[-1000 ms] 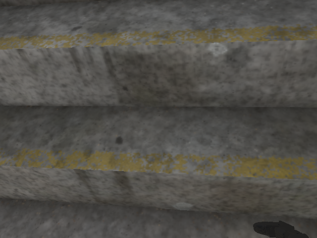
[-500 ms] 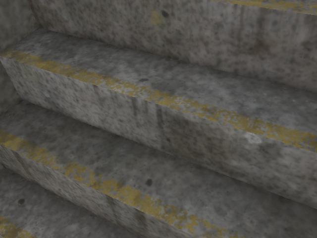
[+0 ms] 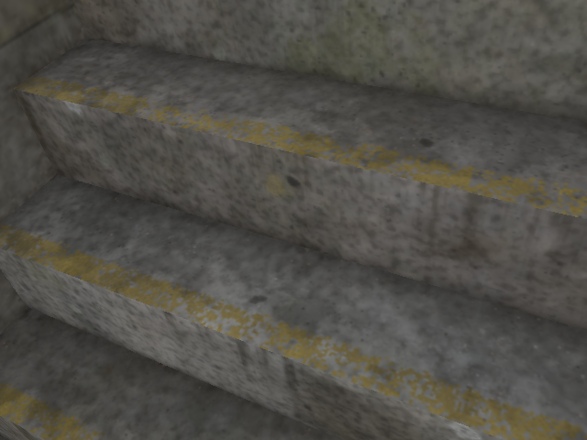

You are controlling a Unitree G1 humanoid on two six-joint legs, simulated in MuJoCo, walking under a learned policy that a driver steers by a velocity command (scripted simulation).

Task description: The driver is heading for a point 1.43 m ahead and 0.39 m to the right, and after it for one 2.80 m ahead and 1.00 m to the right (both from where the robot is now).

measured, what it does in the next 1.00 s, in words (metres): climbs, turning right: right foot 0.22 m higher, then left foot 0.22 m higher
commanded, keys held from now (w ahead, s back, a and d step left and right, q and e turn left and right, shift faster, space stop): w+e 0.72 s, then w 0.28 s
